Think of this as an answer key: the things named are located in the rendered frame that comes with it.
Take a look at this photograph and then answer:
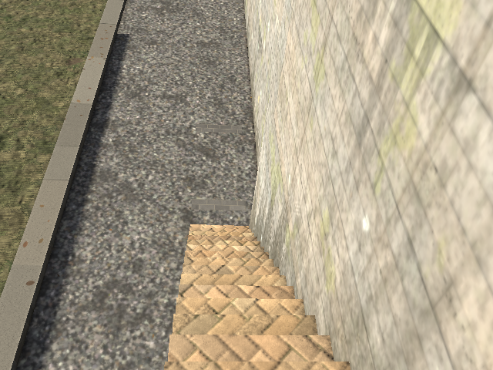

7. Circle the stairs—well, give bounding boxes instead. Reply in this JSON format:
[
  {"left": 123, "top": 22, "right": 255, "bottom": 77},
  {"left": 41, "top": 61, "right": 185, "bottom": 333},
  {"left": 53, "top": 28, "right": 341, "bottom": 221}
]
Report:
[{"left": 164, "top": 224, "right": 350, "bottom": 370}]

